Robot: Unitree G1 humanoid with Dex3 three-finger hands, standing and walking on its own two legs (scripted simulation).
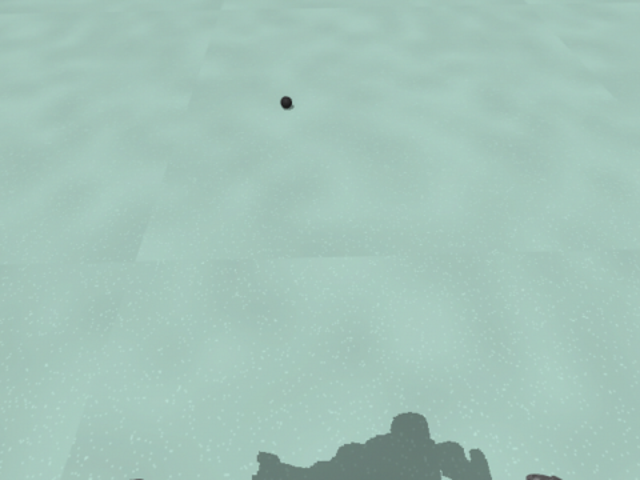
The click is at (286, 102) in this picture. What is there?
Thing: free ball
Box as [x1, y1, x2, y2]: [281, 96, 291, 108]
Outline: 285,96 281,99 281,105 286,108 290,106 291,100 290,98
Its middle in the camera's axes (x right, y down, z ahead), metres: -0.19 -0.79 +2.20
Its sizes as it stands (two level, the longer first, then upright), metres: 0.066 0.066 0.066
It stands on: the floor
